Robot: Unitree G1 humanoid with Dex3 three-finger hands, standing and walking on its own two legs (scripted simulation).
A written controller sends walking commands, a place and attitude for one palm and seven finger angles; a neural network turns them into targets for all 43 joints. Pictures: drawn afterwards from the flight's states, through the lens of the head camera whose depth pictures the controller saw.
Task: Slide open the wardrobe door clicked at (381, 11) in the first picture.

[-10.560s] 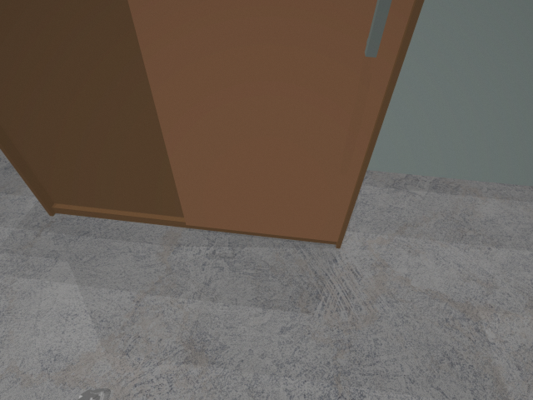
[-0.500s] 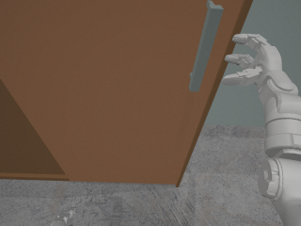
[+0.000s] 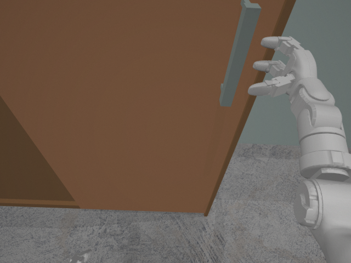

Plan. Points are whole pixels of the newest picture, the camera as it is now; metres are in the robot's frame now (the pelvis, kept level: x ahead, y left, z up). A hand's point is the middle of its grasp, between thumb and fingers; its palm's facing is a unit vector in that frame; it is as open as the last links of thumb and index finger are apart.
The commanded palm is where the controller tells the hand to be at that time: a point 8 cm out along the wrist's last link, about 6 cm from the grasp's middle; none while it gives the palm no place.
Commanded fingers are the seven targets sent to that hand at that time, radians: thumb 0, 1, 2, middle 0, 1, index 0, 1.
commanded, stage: feel for the door with the fingertips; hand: right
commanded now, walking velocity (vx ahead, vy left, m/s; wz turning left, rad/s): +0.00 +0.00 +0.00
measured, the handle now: (234, 57) +0.50 -0.07 +0.25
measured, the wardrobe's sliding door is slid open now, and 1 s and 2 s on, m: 0.00 0.00 0.00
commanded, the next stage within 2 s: slide the fingers in behind the handle in 0.40 s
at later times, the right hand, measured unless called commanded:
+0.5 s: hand (247, 66) +0.46 -0.10 +0.25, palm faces -0.04 +1.00 +0.00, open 13.7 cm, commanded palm +0.45 -0.15 +0.25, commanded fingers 0.00 0.50 -0.30 0.30 1.20 0.30 1.20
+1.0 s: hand (246, 71) +0.44 -0.09 +0.25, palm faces -0.07 +1.00 +0.01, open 14.0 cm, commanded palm +0.41 -0.14 +0.25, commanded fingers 0.00 0.50 -0.30 0.30 1.20 0.30 1.20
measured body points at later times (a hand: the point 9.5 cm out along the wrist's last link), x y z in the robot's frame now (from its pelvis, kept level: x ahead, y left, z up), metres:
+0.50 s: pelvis -0.01 +0.01 +0.00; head -0.01 +0.02 +0.45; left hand +0.11 +0.25 -0.11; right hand +0.46 -0.15 +0.25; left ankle +0.00 +0.11 -0.74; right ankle -0.04 -0.09 -0.74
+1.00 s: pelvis -0.01 +0.01 +0.00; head -0.02 +0.03 +0.45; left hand +0.08 +0.27 -0.12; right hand +0.44 -0.15 +0.25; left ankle +0.00 +0.11 -0.74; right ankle -0.04 -0.09 -0.74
